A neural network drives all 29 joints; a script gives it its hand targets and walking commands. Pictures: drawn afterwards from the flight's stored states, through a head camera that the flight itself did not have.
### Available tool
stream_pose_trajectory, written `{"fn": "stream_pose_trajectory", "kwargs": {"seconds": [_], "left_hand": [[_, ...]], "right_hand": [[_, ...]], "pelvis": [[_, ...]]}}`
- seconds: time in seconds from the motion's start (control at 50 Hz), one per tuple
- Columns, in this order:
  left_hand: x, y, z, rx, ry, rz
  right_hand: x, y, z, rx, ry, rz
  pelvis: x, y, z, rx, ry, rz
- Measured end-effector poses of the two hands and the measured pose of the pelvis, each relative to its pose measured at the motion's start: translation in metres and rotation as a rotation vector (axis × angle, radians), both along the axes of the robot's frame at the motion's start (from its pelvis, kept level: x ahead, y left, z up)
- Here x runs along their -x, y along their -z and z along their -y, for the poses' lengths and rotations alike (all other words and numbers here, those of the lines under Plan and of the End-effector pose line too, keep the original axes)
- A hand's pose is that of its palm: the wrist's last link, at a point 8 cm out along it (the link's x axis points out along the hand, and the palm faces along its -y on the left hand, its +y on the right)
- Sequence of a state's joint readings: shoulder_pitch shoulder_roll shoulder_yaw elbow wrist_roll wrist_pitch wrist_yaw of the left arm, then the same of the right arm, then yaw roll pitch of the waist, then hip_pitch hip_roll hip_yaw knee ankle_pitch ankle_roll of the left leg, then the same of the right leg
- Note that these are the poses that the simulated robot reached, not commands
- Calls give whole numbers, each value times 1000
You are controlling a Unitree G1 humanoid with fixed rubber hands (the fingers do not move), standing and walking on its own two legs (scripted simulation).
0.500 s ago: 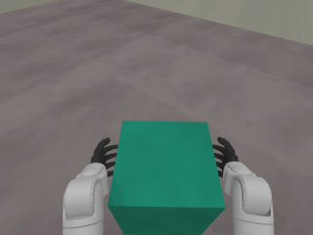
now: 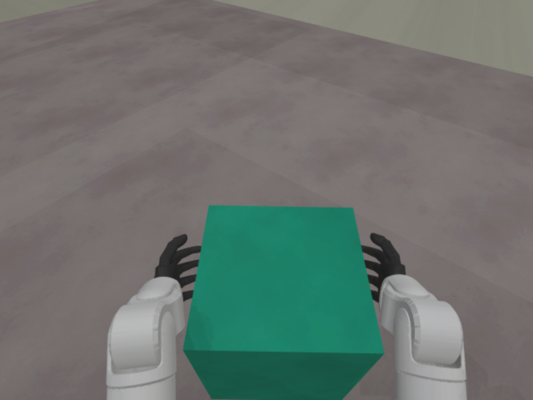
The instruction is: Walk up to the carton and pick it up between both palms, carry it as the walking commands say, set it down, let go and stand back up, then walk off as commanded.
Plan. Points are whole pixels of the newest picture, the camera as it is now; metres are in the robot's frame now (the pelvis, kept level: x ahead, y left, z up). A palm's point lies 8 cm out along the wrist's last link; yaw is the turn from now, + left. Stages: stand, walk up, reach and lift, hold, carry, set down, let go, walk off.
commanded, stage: carry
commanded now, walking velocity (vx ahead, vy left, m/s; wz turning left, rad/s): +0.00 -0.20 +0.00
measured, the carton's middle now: (278, 308) +0.28 +0.00 +0.01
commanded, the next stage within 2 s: none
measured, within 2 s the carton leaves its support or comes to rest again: neither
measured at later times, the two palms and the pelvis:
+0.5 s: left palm (170, 287) +0.27 +0.15 +0.09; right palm (391, 286) +0.27 -0.15 +0.09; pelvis +0.00 +0.00 +0.00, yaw +0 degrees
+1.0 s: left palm (135, 283) +0.27 +0.19 +0.09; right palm (358, 279) +0.28 -0.11 +0.09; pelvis +0.00 +0.04 +0.01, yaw +1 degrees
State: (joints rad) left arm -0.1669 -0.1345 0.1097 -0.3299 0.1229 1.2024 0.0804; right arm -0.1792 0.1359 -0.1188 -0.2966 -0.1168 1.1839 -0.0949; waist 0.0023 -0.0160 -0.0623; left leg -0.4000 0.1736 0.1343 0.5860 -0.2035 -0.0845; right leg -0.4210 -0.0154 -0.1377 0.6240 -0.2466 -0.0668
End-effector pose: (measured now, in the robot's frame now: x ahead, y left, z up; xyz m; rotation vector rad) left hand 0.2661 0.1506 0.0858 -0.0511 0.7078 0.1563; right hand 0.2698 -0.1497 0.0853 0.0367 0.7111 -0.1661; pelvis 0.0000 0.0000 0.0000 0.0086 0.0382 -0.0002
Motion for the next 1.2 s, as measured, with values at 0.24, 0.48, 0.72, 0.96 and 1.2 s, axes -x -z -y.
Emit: {"fn": "stream_pose_trajectory", "kwargs": {"seconds": [0.24,0.48,0.72,0.96,1.2], "left_hand": [[-1,0,1,0,2,-1],[-1,0,2,-2,4,-2],[-4,-10,-13,-7,4,2],[-3,-9,-40,-1,-13,-1],[-7,12,-55,-21,-14,-28]], "right_hand": [[0,0,1,0,2,-1],[0,0,2,-2,4,-3],[-1,-6,-13,-7,5,2],[-5,-8,-40,0,-14,-1],[-14,13,-55,19,-38,-28]], "pelvis": [[0,0,1,0,2,0],[0,-1,1,0,2,-1],[-3,-7,-15,-2,-3,3],[-4,-8,-37,-4,-13,-1],[-3,-8,-49,-5,-20,-8]]}}
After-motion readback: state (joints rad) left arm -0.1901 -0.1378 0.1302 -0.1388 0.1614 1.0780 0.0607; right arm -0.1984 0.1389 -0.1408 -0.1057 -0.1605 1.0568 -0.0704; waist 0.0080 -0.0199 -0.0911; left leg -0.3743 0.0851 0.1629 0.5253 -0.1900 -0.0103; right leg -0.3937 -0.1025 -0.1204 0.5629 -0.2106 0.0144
